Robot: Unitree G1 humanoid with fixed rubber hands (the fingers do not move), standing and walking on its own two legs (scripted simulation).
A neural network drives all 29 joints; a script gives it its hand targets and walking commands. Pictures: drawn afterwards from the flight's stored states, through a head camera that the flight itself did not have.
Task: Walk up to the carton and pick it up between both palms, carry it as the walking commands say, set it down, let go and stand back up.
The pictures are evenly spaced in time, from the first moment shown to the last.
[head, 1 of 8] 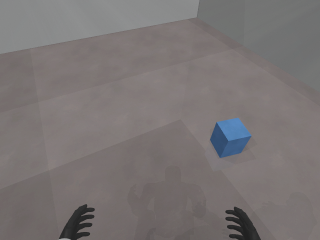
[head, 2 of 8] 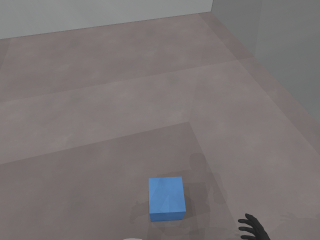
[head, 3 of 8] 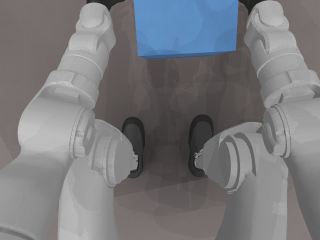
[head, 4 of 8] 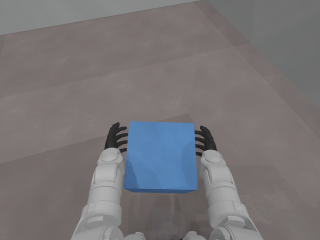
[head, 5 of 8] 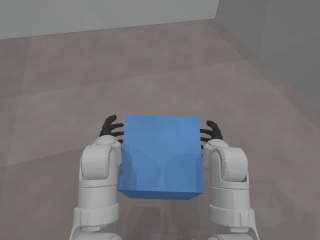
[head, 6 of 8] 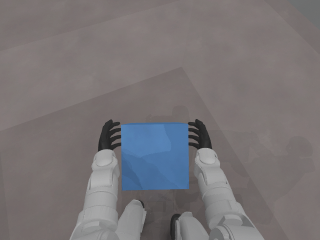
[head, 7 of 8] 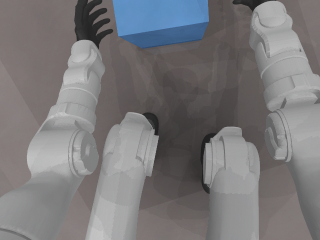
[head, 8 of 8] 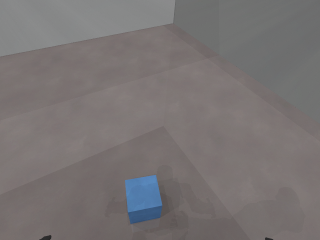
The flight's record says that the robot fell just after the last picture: no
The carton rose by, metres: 0.66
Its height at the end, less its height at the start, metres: +0.00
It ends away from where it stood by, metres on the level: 0.39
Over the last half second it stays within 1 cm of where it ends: yes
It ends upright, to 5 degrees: yes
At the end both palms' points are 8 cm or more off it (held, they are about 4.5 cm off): yes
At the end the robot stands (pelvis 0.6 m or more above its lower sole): yes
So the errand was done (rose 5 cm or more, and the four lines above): yes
